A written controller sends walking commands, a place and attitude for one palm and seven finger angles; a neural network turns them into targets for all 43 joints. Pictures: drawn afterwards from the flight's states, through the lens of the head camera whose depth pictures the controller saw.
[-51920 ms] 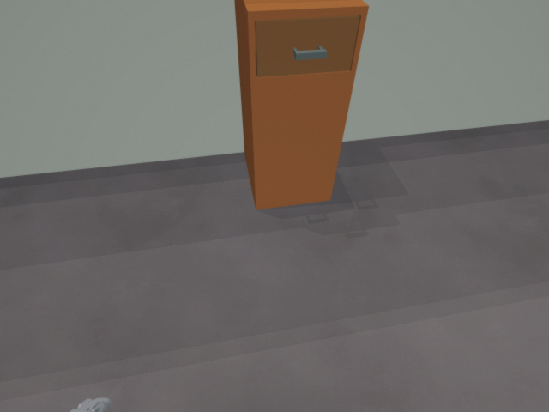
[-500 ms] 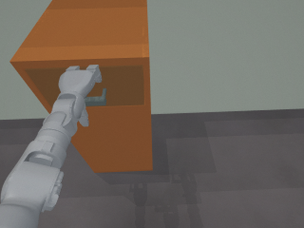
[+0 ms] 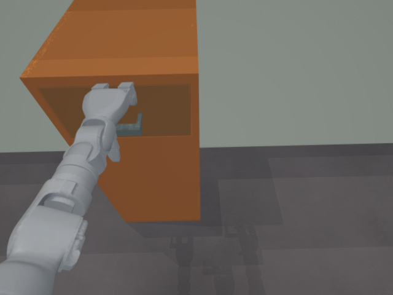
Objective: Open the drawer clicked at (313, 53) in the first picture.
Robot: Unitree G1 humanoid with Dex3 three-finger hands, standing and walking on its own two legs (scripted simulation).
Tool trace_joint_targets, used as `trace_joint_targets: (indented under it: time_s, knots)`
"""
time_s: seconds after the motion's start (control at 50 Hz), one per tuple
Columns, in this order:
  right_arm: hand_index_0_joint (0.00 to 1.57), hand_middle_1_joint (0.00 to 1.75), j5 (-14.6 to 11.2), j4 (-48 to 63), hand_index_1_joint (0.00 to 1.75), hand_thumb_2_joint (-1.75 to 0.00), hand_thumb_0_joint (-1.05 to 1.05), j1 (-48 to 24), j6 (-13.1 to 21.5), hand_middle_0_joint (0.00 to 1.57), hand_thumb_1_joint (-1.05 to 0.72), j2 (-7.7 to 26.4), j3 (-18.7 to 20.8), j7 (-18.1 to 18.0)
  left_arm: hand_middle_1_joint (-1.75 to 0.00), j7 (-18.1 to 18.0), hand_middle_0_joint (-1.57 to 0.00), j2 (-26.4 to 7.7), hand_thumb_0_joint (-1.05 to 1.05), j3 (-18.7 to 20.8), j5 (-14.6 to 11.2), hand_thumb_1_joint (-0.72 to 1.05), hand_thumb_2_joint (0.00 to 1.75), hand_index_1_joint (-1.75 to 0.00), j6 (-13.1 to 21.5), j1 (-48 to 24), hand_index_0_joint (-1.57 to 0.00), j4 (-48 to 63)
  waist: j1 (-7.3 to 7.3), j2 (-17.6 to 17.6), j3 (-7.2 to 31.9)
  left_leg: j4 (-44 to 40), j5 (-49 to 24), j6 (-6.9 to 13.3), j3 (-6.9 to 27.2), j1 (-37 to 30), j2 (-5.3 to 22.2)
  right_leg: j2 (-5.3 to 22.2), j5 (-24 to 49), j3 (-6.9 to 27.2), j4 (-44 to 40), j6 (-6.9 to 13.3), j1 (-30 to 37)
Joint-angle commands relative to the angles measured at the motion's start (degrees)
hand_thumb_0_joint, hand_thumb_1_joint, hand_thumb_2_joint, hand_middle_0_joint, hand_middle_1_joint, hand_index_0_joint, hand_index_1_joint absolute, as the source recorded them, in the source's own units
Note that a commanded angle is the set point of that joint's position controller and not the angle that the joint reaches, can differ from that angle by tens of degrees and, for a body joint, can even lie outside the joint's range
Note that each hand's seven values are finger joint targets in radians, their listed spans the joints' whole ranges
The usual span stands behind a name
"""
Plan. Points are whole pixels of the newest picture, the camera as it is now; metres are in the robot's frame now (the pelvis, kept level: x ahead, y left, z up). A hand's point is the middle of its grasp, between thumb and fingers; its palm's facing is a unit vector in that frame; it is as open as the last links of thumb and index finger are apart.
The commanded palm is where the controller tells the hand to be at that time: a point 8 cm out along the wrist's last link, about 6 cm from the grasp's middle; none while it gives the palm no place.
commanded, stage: lower the fingers behind the handle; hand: left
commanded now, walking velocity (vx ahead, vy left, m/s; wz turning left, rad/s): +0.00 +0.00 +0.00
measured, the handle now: (121, 123) +0.51 +0.18 +0.03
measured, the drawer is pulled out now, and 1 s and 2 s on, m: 0.00 0.00 0.00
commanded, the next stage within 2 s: lift the fingers back up to retry in 1.52 s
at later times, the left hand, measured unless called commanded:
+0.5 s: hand (116, 122) +0.47 +0.17 +0.08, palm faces +0.00 -0.02 -1.00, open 13.7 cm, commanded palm +0.45 +0.18 +0.11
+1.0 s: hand (118, 136) +0.47 +0.18 +0.03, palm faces +0.01 -0.01 -1.00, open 13.5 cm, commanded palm +0.45 +0.18 +0.07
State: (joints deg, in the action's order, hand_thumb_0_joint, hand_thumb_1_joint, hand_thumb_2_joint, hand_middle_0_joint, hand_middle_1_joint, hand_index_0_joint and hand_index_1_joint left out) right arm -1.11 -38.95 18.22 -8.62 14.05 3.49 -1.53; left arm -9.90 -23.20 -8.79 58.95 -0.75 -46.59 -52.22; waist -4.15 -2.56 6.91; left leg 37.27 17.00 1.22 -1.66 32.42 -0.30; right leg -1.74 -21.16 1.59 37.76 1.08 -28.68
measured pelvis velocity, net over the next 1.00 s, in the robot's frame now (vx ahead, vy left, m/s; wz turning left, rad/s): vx -0.02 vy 0.01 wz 0.01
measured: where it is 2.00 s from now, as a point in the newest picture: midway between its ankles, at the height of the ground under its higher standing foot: outside the picture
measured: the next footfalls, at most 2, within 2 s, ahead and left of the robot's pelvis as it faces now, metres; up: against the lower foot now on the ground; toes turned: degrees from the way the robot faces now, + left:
none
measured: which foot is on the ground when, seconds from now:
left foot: down 0.00-1.00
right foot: down 0.00-1.00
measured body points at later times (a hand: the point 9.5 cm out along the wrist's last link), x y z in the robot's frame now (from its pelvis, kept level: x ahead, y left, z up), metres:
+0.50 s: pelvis -0.01 -0.01 -0.01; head +0.04 -0.01 +0.44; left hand +0.46 +0.17 +0.13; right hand +0.04 -0.28 -0.13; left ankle +0.01 +0.11 -0.72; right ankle -0.03 -0.11 -0.72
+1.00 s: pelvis -0.02 +0.01 -0.02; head +0.06 +0.01 +0.42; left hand +0.46 +0.18 +0.09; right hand +0.00 -0.26 -0.15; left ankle +0.01 +0.11 -0.72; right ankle -0.03 -0.11 -0.72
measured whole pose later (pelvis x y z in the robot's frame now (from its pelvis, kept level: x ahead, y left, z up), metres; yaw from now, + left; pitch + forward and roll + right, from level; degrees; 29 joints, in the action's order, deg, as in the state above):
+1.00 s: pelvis -0.02 +0.01 -0.02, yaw +0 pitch +17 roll -1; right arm -0.4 -41.1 20.5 -7.8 13.1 3.1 -1.0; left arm -19.8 -21.2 -9.2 61.6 -2.8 -50.8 -61.9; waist -5.9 -2.2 9.0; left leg 45.8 18.9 1.8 -0.8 44.3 -0.1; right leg -2.0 -22.6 0.5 44.8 0.5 -39.6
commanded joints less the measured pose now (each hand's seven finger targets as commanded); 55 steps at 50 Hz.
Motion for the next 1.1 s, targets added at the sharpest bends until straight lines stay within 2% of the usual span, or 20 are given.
trace_joint_targets:
  time_s: [0.0,0.04,0.08,0.1,0.14,0.18,0.26,0.44,0.46,0.52,0.56,0.58,0.62,0.7,0.74,0.78,0.8,0.92,0.98,1.08]
  knots:
    - [0.20,0.30,0.0,4.9,0.30,-0.90,0.00,2.8,0.9,0.20,-0.90,8.3,2.5,-0.3,-1.20,-2.4,-0.30,-10.2,0.00,3.8,-0.3,-0.50,0.30,-1.20,0.0,-25.3,-0.30,10.3,-0.95,3.3,19.0,-1.2,-19.4,1.6,-0.2,-16.8,-0.5,-1.0,20.9,-1.7,-4.7,0.8,3.0]
    - [0.20,0.30,0.0,4.8,0.30,-0.90,0.00,2.9,0.8,0.20,-0.90,8.3,2.4,-0.2,-1.20,-2.3,-0.30,-8.9,0.00,2.3,-0.1,-0.50,0.30,-1.20,-0.1,-26.5,-0.30,10.2,-1.49,3.0,17.9,-1.3,-18.4,1.5,-0.1,-16.2,-0.5,-1.0,19.6,-1.9,-4.6,0.9,1.8]
    - [0.20,0.30,-0.1,4.6,0.30,-0.90,0.00,3.1,0.6,0.20,-0.90,8.6,2.4,-0.3,-1.20,-2.3,-0.30,-11.6,0.00,4.5,0.4,-0.50,0.30,-1.20,0.0,-24.7,-0.30,8.4,-1.12,4.7,18.4,-1.0,-18.1,1.6,-0.3,-14.9,-0.6,-0.8,20.4,-1.3,-4.5,0.7,3.1]
    - [0.20,0.30,-0.1,4.8,0.30,-0.90,0.00,2.7,0.5,0.20,-0.90,8.4,2.2,-0.3,-1.20,-2.2,-0.30,-8.7,0.00,1.7,0.1,-0.50,0.30,-1.20,-0.5,-25.1,-0.30,7.7,-1.73,3.7,16.8,-1.1,-16.8,1.6,-0.4,-14.5,-0.8,-0.8,19.4,-1.5,-4.8,0.7,1.9]
    - [0.20,0.30,-0.2,4.4,0.30,-0.90,0.00,3.1,0.5,0.20,-0.90,8.6,2.1,-0.5,-1.20,-2.3,-0.30,-9.5,0.00,2.3,0.3,-0.50,0.30,-1.20,-1.2,-25.0,-0.30,5.3,-2.24,5.0,15.1,-1.2,-14.7,1.7,-0.5,-13.3,-0.7,-0.7,17.5,-1.4,-5.2,0.6,0.8]
    - [0.20,0.30,-0.3,4.4,0.30,-0.90,0.00,3.4,0.3,0.20,-0.90,8.7,2.0,-0.6,-1.20,-2.1,-0.30,-11.2,0.00,3.2,0.8,-0.50,0.30,-1.20,-1.2,-25.0,-0.30,4.5,-1.85,5.0,16.7,-0.9,-14.9,1.7,-0.7,-12.4,-0.9,-0.5,18.4,-1.0,-4.8,0.5,2.0]
    - [0.20,0.30,-0.2,4.1,0.30,-0.90,0.00,3.6,0.0,0.20,-0.90,8.7,1.8,-0.7,-1.20,-1.7,-0.30,-9.8,0.00,1.8,0.8,-0.50,0.30,-1.20,-2.2,-25.5,-0.30,1.4,-3.04,5.0,13.8,-0.4,-12.6,1.7,-0.8,-10.6,-0.8,-0.4,16.2,-1.1,-5.2,0.5,-0.2]
    - [0.20,0.30,-0.4,4.9,0.30,-0.90,0.00,4.6,-0.3,0.20,-0.90,9.0,1.3,-1.0,-1.20,-1.0,-0.30,-10.7,0.00,1.9,1.2,-0.50,0.30,-1.20,-2.6,-22.3,-0.30,-3.5,-3.04,5.9,12.4,0.7,-8.4,1.7,-1.0,-6.1,-1.0,-0.3,12.5,-0.9,-4.4,0.3,-2.2]
    - [0.20,0.30,-0.4,5.0,0.30,-0.90,0.00,4.6,-0.4,0.20,-0.90,9.3,1.3,-1.1,-1.20,-0.9,-0.30,-12.0,0.00,2.8,1.2,-0.50,0.30,-1.20,-2.4,-22.9,-0.30,-3.2,-3.18,6.7,13.1,0.9,-8.5,1.7,-0.9,-5.8,-0.9,-0.3,12.9,-0.8,-4.3,0.3,-1.7]
    - [0.20,0.30,-0.3,5.6,0.30,-0.90,0.00,4.8,-0.2,0.20,-0.90,8.9,1.5,-1.1,-1.20,-1.0,-0.30,-9.5,0.00,1.2,1.2,-0.50,0.30,-1.20,-1.4,-23.3,-0.30,-1.5,-3.31,4.0,13.4,1.3,-7.2,1.7,-1.1,-6.2,-0.7,-0.4,10.8,-0.9,-3.9,0.3,-4.0]
    - [0.20,0.30,0.0,6.1,0.30,-0.90,0.00,5.2,0.4,0.20,-0.90,8.7,1.8,-1.3,-1.20,-1.2,-0.30,-10.7,0.00,2.6,-0.2,-0.50,0.30,-1.20,1.8,-25.7,-0.30,3.4,-3.21,4.9,16.8,1.9,-7.9,1.9,-0.5,-6.6,-0.8,-0.4,11.9,-0.6,-3.3,0.4,-2.0]
    - [0.20,0.30,0.1,6.3,0.30,-0.90,0.00,5.3,0.8,0.20,-0.90,8.7,2.1,-1.4,-1.20,-1.9,-0.30,-14.0,0.00,5.3,-0.2,-0.50,0.30,-1.20,4.1,-28.0,-0.30,7.9,-2.37,2.1,20.8,2.4,-9.0,2.0,-0.4,-7.7,-0.8,-0.5,13.1,0.2,-2.5,0.4,-0.9]
    - [0.20,0.30,0.5,5.9,0.30,-0.90,0.00,5.5,1.5,0.20,-0.90,8.1,2.4,-1.6,-1.20,-4.2,-0.30,-15.6,0.00,7.1,0.5,-0.50,0.30,-1.20,6.8,-27.7,-0.30,10.4,-2.10,0.8,23.1,3.5,-10.0,2.1,0.0,-8.2,-1.0,-0.7,14.0,0.2,-1.6,0.5,-1.1]
    - [0.20,0.30,0.5,3.7,0.30,-0.90,0.00,6.8,2.4,0.20,-0.90,8.2,2.9,-0.7,-1.20,-8.7,-0.30,-10.7,0.00,4.2,2.3,-0.50,0.30,-1.20,4.3,-25.8,-0.30,4.2,-3.43,1.1,19.2,4.3,-8.8,1.7,0.4,-6.9,-0.5,-1.5,10.2,-1.1,-1.2,0.7,-7.3]
    - [0.20,0.30,0.7,3.0,0.30,-0.90,0.00,7.4,2.6,0.20,-0.90,8.4,3.2,-0.3,-1.20,-9.9,-0.30,-9.7,0.00,3.3,1.8,-0.50,0.30,-1.20,3.3,-29.4,-0.30,5.4,-4.24,-0.3,20.9,4.6,-9.4,1.6,0.7,-8.5,-0.4,-1.7,10.2,-1.3,-0.8,0.8,-8.3]
    - [0.20,0.30,0.8,2.3,0.30,-0.90,0.00,8.1,2.5,0.20,-0.90,8.7,3.3,-0.1,-1.20,-10.8,-0.30,-11.8,0.00,5.0,2.4,-0.50,0.30,-1.20,1.7,-30.0,-0.30,3.5,-4.15,0.3,22.9,5.2,-10.8,1.6,0.9,-8.8,-0.4,-1.9,11.0,-1.4,-0.2,0.8,-8.1]
    - [0.20,0.30,0.8,2.0,0.30,-0.90,0.00,8.2,2.4,0.20,-0.90,8.5,3.2,0.1,-1.20,-10.9,-0.30,-9.3,0.00,3.0,2.4,-0.50,0.30,-1.20,0.6,-30.2,-0.30,2.1,-4.60,-0.3,21.7,4.9,-10.8,1.5,0.9,-8.6,-0.4,-2.0,10.9,-1.9,-0.2,0.9,-9.0]
    - [0.20,0.30,0.7,1.6,0.30,-0.90,0.00,8.4,1.8,0.20,-0.90,8.8,2.6,0.0,-1.20,-10.2,-0.30,-8.1,0.00,1.7,2.8,-0.50,0.30,-1.20,-4.0,-29.4,-0.30,-4.0,-5.15,2.3,18.7,4.5,-10.0,1.6,0.9,-6.6,-0.3,-2.1,10.2,-2.3,-0.3,0.9,-9.8]
    - [0.20,0.30,0.7,2.0,0.30,-0.90,0.00,8.1,1.4,0.20,-0.90,9.1,2.4,-0.3,-1.20,-8.9,-0.30,-8.8,0.00,2.2,3.1,-0.50,0.30,-1.20,-4.2,-29.1,-0.30,-5.2,-5.23,3.1,18.0,4.5,-9.0,1.5,1.0,-6.0,-0.1,-1.9,9.3,-2.4,0.0,0.8,-10.4]
    - [0.20,0.30,0.7,3.3,0.30,-0.90,0.00,7.7,1.5,0.20,-0.90,9.0,2.0,-0.6,-1.20,-7.0,-0.30,-5.8,0.00,0.0,2.8,-0.50,0.30,-1.20,-3.2,-26.9,-0.30,-7.0,-5.57,4.1,14.7,4.9,-5.9,1.5,1.3,-3.7,0.0,-1.7,6.5,-2.7,0.7,0.8,-13.2]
